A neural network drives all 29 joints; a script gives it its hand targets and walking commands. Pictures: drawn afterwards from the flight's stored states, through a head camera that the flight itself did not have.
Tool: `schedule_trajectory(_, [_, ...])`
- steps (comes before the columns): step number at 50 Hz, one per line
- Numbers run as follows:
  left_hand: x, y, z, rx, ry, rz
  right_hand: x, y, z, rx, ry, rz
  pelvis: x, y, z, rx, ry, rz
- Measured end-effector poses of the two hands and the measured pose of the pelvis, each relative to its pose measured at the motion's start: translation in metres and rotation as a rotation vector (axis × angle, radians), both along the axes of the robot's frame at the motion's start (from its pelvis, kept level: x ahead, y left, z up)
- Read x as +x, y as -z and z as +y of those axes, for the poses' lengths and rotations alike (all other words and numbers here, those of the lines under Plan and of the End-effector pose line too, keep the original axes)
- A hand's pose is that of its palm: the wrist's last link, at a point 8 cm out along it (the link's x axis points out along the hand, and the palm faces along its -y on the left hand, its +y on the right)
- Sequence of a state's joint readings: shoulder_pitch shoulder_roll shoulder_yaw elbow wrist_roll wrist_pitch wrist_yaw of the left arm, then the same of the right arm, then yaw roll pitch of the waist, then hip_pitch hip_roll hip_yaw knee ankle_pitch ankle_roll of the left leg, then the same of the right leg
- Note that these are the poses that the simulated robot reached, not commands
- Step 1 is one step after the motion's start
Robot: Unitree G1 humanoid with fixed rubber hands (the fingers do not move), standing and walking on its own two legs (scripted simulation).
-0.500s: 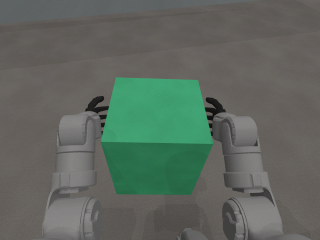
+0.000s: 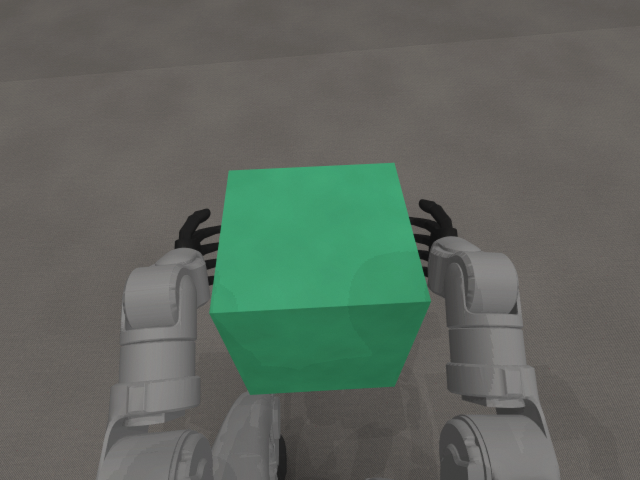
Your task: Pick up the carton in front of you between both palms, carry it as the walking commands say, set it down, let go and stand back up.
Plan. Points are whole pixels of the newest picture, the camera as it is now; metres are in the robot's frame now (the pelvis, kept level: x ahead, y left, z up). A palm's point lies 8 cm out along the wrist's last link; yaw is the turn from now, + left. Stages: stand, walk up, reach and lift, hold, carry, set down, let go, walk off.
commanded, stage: carry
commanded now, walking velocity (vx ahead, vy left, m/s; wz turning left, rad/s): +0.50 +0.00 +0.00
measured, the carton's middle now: (317, 286) +0.35 +0.02 -0.02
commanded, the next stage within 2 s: none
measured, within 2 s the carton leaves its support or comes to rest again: neither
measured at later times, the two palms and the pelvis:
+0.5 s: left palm (263, 24) +0.70 +0.10 +0.15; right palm (473, 24) +0.67 -0.20 +0.16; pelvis +0.33 -0.02 +0.04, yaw -2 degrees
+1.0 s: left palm out of the picture +0.91 +0.08 +0.13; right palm out of the picture +0.91 -0.22 +0.12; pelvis +0.65 -0.07 +0.03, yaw +1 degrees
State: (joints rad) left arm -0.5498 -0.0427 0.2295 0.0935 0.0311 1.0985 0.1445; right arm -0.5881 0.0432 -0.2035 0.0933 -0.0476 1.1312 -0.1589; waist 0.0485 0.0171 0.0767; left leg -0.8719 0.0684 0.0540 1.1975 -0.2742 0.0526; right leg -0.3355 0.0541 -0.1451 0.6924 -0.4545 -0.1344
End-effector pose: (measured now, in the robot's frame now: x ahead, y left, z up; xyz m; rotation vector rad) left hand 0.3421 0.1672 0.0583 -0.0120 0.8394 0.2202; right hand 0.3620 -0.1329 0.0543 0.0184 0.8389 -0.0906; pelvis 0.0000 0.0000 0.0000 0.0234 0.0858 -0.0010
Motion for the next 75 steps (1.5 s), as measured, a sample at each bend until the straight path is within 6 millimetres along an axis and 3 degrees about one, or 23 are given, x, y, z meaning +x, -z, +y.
schedule_trajectory(4, [0.057, -0.002, -0.002, -0.009, 0.004, -0.039, 0.055, -0.003, 0.0, 0.008, 0.0, -0.039, 0.06, -0.001, -0.002, -0.001, 0.013, 0.006])
schedule_trajectory(8, [0.129, -0.01, -0.005, -0.015, 0.04, -0.107, 0.115, -0.014, -0.004, -0.013, 0.026, -0.108, 0.129, 0.007, 0.001, -0.019, 0.03, -0.017])
schedule_trajectory(13, [0.214, -0.034, -0.029, -0.01, 0.143, -0.147, 0.173, -0.038, -0.028, -0.054, 0.085, -0.149, 0.191, 0.0, 0.004, -0.011, 0.022, -0.024])
schedule_trajectory(20, [0.303, -0.081, -0.06, -0.02, 0.189, -0.151, 0.246, -0.085, -0.057, -0.044, 0.147, -0.152, 0.269, -0.028, -0.001, -0.049, 0.039, -0.004])
schedule_trajectory(25, [0.353, -0.095, -0.067, -0.03, 0.149, -0.15, 0.311, -0.107, -0.065, -0.043, 0.12, -0.152, 0.335, -0.036, -0.022, -0.055, 0.038, 0.002])
schedule_trajectory(29, [0.39, -0.09, -0.072, -0.026, 0.099, -0.144, 0.362, -0.103, -0.072, -0.033, 0.08, -0.146, 0.394, -0.029, -0.045, -0.039, 0.034, -0.004])
schedule_trajectory(33, [0.424, -0.071, -0.083, -0.012, 0.048, -0.129, 0.408, -0.075, -0.083, -0.008, 0.046, -0.131, 0.451, -0.015, -0.067, -0.045, 0.002, -0.019])
schedule_trajectory(38, [0.443, -0.045, -0.09, -0.025, -0.016, -0.027, 0.439, -0.046, -0.089, 0.027, 0.033, -0.025, 0.5, -0.028, -0.081, -0.014, -0.024, -0.009])
schedule_trajectory(43, [0.48, -0.051, -0.09, -0.026, -0.028, -0.064, 0.474, -0.048, -0.089, 0.039, 0.033, -0.062, 0.553, -0.037, -0.085, 0.001, -0.02, -0.001])
schedule_trajectory(50, [0.569, -0.067, -0.085, -0.026, 0.023, -0.164, 0.552, -0.068, -0.085, 0.015, 0.054, -0.164, 0.646, -0.031, -0.071, -0.009, -0.015, -0.012])
schedule_trajectory(56, [0.661, -0.05, -0.066, -0.059, 0.052, -0.196, 0.636, -0.061, -0.065, -0.024, 0.076, -0.197, 0.738, -0.005, -0.047, -0.002, 0.021, -0.041])
schedule_trajectory(62, [0.726, -0.037, -0.062, -0.076, 0.082, -0.067, 0.689, -0.049, -0.061, -0.036, 0.115, -0.069, 0.797, -0.023, -0.034, -0.027, 0.042, -0.031])
schedule_trajectory(68, [0.791, -0.052, -0.063, -0.06, 0.099, -0.096, 0.753, -0.063, -0.063, -0.029, 0.122, -0.097, 0.863, -0.036, -0.033, -0.042, 0.035, -0.02])
schedule_trajectory(75, [0.882, -0.069, -0.074, -0.049, 0.064, -0.176, 0.855, -0.076, -0.074, -0.015, 0.088, -0.177, 0.959, -0.03, -0.052, -0.03, 0.025, -0.021])
